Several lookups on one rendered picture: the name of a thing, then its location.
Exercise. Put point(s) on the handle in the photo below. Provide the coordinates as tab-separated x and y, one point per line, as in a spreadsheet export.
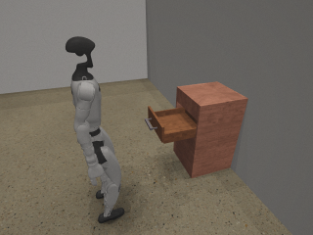
148	124

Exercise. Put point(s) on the right robot hand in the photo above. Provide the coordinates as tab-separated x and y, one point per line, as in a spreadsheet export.
96	171

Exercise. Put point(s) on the robot right foot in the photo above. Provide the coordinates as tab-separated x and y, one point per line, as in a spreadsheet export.
114	215

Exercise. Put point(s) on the cabinet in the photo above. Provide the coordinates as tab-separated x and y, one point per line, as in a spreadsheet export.
219	111

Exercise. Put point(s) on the right robot upper arm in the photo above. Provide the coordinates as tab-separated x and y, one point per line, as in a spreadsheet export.
85	96

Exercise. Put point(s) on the robot right forearm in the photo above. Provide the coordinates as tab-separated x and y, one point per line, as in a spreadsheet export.
84	139

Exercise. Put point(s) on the drawer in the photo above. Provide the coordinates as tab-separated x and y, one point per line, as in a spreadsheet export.
173	124

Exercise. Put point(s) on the robot head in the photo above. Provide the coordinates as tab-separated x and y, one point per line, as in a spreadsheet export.
80	46

